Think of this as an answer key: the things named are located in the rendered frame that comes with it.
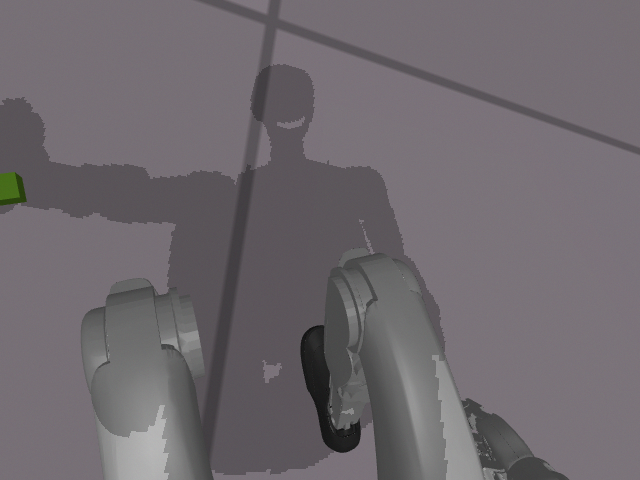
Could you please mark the right robot foot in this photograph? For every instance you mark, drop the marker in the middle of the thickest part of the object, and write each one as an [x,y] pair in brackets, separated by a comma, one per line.
[317,376]

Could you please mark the right robot hand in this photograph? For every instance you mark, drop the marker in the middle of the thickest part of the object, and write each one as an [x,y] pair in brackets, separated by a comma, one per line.
[498,445]

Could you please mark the right robot arm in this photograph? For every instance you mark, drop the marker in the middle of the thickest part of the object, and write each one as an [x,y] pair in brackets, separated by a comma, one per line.
[533,468]

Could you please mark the small box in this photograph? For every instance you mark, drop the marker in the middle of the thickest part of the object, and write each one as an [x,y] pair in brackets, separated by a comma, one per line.
[11,189]

